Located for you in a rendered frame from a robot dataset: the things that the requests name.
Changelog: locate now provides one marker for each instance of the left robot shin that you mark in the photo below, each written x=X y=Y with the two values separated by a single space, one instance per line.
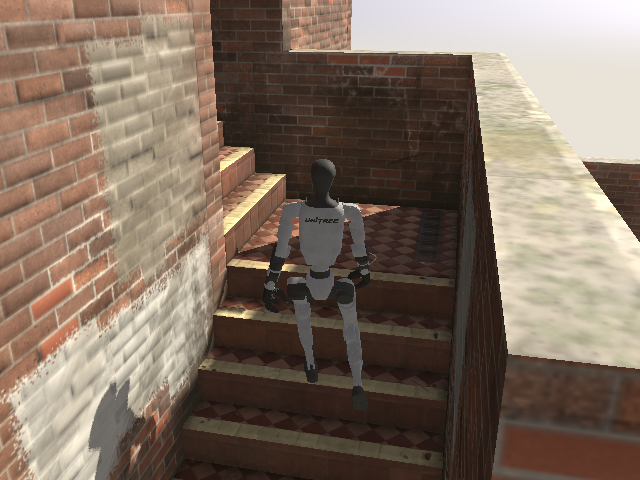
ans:
x=306 y=337

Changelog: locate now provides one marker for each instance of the left robot upper arm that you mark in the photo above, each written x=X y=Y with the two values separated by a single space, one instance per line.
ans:
x=289 y=212

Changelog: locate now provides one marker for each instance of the humanoid robot head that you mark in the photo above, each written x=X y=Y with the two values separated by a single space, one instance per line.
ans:
x=322 y=173

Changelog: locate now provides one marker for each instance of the right robot upper arm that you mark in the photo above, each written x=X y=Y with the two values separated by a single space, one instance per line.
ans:
x=353 y=214

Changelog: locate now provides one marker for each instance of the robot left forearm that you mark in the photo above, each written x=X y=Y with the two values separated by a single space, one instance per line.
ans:
x=274 y=270

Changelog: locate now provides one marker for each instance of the robot right forearm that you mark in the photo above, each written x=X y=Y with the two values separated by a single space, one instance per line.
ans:
x=363 y=262

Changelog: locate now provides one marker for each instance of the right robot hand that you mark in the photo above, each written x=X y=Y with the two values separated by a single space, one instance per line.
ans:
x=356 y=274

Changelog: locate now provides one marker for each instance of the left robot hand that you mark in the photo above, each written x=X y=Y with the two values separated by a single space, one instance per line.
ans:
x=268 y=298

